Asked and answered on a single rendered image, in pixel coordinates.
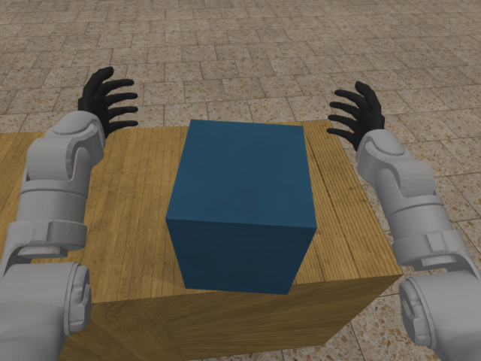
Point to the robot right upper arm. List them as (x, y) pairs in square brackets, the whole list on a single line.
[(443, 312)]

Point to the pedestal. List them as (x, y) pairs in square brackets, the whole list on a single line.
[(141, 310)]

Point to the robot left hand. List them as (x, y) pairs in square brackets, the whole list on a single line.
[(95, 101)]

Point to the robot left upper arm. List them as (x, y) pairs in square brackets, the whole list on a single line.
[(41, 304)]

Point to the carton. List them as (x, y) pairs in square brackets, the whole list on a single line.
[(241, 215)]

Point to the robot right hand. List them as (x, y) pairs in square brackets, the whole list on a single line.
[(368, 114)]

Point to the right robot forearm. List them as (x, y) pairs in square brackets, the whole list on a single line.
[(423, 234)]

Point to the left robot forearm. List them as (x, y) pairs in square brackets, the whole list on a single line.
[(54, 191)]

